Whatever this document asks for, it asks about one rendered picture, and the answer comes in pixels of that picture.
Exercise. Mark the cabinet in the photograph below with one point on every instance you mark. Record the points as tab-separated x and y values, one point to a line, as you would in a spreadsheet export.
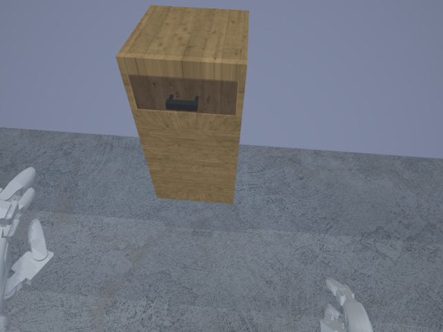
190	156

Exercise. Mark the left robot hand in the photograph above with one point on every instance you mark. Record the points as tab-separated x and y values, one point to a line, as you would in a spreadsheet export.
14	201

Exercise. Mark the handle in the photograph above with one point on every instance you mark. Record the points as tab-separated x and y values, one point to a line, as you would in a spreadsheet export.
182	105

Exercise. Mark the drawer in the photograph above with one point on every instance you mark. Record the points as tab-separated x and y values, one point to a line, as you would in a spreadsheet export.
215	96

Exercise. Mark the right robot hand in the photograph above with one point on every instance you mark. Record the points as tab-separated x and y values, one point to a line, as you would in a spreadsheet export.
351	318

